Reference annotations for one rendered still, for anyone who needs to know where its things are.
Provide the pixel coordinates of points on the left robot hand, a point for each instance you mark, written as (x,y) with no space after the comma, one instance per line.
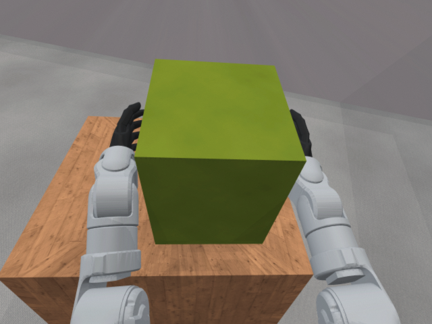
(123,134)

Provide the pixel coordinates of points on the right robot upper arm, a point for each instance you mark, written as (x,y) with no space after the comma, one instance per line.
(363,303)

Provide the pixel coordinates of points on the carton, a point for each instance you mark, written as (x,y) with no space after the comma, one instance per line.
(217,153)

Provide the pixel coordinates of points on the left robot upper arm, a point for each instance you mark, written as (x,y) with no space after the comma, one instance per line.
(113,305)

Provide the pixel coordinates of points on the right robot hand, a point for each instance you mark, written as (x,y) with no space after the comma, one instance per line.
(302,132)

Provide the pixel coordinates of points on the pedestal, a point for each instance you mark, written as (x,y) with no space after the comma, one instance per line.
(185,283)

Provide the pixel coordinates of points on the robot left forearm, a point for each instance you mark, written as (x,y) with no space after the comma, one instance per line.
(112,236)

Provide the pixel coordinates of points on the robot right forearm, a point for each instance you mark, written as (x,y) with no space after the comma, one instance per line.
(336,256)

